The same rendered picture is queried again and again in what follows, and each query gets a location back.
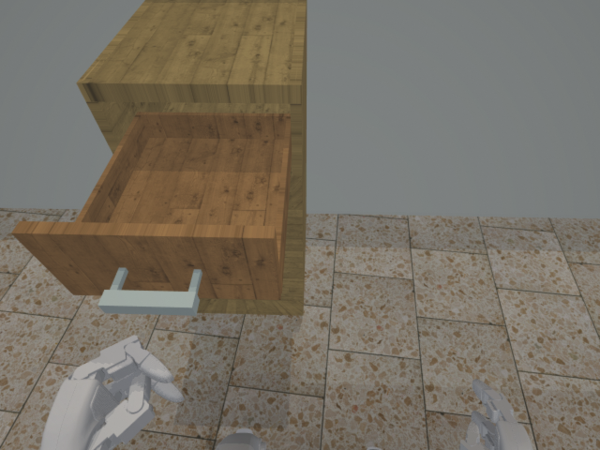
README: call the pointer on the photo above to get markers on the drawer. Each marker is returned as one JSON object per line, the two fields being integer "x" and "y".
{"x": 182, "y": 191}

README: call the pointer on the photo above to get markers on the robot left hand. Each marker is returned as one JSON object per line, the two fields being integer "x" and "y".
{"x": 83, "y": 403}

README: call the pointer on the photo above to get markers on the handle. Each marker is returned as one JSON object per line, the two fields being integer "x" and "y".
{"x": 118, "y": 301}

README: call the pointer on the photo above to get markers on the robot right hand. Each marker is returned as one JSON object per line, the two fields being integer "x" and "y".
{"x": 508, "y": 433}

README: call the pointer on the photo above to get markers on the cabinet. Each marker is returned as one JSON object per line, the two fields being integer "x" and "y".
{"x": 214, "y": 56}

